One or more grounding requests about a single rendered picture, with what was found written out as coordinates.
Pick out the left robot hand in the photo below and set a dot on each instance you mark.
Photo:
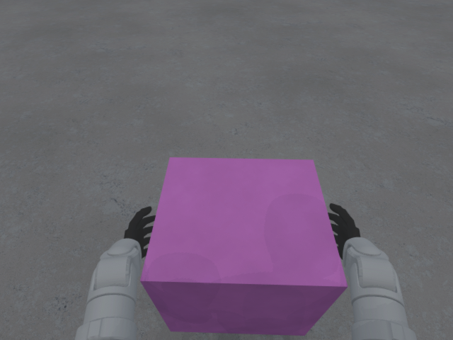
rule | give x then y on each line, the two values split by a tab
137	229

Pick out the carton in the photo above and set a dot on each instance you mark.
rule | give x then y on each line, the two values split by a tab
242	246

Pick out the right robot hand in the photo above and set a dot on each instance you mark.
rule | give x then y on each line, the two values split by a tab
345	227

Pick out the robot left forearm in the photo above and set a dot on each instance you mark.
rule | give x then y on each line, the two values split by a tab
112	294

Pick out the robot right forearm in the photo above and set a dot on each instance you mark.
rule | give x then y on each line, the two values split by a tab
377	301

